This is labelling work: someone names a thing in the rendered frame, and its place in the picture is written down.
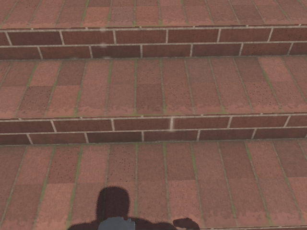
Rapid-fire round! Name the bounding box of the robot left thigh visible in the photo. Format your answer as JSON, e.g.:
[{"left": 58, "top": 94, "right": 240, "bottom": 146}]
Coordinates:
[{"left": 98, "top": 217, "right": 135, "bottom": 230}]

